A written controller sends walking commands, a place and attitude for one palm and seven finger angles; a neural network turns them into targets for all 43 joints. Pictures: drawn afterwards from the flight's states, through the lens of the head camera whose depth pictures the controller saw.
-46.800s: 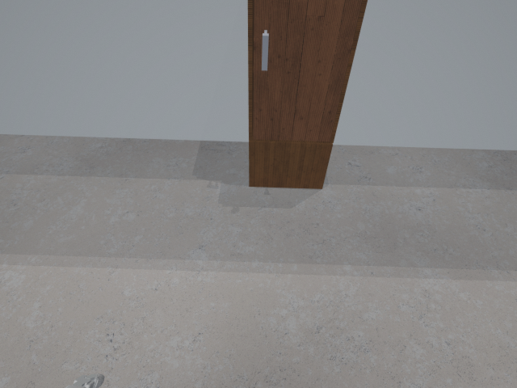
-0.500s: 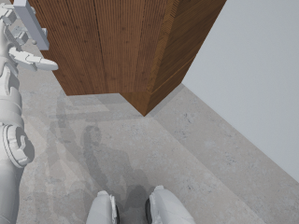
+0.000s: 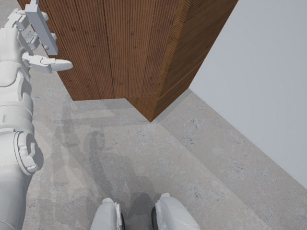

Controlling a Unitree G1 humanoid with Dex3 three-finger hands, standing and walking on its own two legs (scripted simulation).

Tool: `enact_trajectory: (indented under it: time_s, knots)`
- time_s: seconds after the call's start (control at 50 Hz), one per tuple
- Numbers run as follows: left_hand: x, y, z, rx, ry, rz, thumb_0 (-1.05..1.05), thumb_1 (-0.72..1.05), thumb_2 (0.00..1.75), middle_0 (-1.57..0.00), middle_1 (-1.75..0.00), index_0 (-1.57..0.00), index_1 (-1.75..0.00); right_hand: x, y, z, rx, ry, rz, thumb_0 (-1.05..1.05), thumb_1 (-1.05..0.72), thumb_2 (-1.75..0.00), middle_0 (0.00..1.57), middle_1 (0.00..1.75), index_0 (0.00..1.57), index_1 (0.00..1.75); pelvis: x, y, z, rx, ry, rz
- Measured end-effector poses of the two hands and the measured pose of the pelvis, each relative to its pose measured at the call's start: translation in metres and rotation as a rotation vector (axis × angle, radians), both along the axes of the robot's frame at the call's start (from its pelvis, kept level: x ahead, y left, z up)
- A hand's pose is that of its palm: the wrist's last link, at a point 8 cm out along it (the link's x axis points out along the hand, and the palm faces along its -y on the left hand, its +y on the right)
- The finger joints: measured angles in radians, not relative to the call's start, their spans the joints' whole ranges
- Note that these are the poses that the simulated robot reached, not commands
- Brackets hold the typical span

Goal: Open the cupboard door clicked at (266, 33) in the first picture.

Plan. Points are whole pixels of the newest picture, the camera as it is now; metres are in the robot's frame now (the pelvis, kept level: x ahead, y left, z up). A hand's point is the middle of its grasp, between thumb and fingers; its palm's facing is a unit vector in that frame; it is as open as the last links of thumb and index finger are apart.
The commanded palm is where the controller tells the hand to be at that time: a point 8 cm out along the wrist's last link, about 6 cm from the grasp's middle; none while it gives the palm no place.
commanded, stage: close the thumb around the handle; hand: left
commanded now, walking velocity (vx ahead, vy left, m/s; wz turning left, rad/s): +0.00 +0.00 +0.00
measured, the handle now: (44, 26) +0.60 +0.20 +0.08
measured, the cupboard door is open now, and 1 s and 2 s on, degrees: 52 59 100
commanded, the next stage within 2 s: pull the door open along its arc in 0.50 s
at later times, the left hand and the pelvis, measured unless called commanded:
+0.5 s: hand (50, 46) +0.55 +0.19 +0.08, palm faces -0.01 -1.00 -0.01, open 6.3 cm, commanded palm +0.53 +0.23 +0.07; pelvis +0.00 -0.01 +0.00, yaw +0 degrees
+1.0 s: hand (55, 62) +0.50 +0.17 +0.08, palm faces -0.02 -1.00 -0.01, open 6.2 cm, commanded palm +0.45 +0.21 +0.07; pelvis +0.01 -0.01 +0.01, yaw -1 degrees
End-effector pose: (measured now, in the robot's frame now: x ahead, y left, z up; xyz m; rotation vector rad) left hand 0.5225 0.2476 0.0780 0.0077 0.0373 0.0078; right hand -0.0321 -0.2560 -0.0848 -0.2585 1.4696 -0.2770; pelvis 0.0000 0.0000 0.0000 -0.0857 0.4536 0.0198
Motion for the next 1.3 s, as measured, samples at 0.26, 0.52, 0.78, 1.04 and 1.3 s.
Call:
enact_trajectory:
  time_s: [0.26,0.52,0.78,1.04,1.3]
  knots:
    - [-0.001,-0.003,0.000,0.008,-0.001,0.005,0.00,0.32,0.65,-0.35,-1.28,-0.36,-1.29,0.002,-0.001,-0.002,0.012,0.004,-0.004,0.00,-0.90,-0.90,0.20,0.30,0.20,0.30,0.002,-0.003,0.001,0.005,-0.001,-0.003]
    - [0.004,-0.008,0.000,-0.003,0.001,-0.014,0.00,0.62,0.79,-0.32,-1.32,-0.35,-1.33,0.001,-0.009,-0.002,-0.005,-0.004,-0.007,0.00,-0.90,-0.90,0.20,0.30,0.20,0.30,0.000,-0.007,-0.001,0.006,0.004,-0.007]
    - [-0.001,-0.012,0.000,0.010,0.000,0.004,0.01,0.67,0.80,-0.29,-1.33,-0.33,-1.33,-0.003,-0.008,-0.003,0.013,-0.009,-0.021,0.00,-0.90,-0.90,0.20,0.30,0.20,0.30,-0.001,-0.010,0.000,0.012,0.000,-0.014]
    - [-0.053,-0.026,-0.001,0.002,-0.016,-0.033,0.01,0.69,0.77,-0.28,-1.31,-0.30,-1.32,0.044,-0.006,0.006,0.063,-0.133,-0.017,0.01,-0.90,-0.90,0.20,0.30,0.20,0.30,0.017,-0.007,0.018,0.032,-0.055,-0.025]
    - [-0.142,-0.084,-0.005,-0.089,-0.048,0.271,0.00,0.67,0.77,-0.30,-1.29,-0.32,-1.26,0.159,0.006,0.009,0.142,-0.426,0.167,0.01,-0.90,-0.90,0.20,0.30,0.20,0.30,0.020,-0.011,0.024,0.059,-0.129,-0.014]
